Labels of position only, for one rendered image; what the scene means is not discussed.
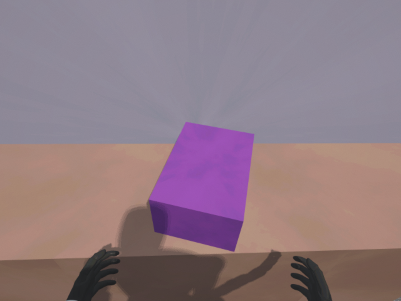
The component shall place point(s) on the right robot hand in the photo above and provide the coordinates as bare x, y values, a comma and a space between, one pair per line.
317, 286

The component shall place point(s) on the carton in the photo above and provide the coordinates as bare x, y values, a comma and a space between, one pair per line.
201, 193

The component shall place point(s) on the left robot hand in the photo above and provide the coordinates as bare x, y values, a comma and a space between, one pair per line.
87, 285

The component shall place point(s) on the pedestal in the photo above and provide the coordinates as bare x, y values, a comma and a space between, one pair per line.
338, 204

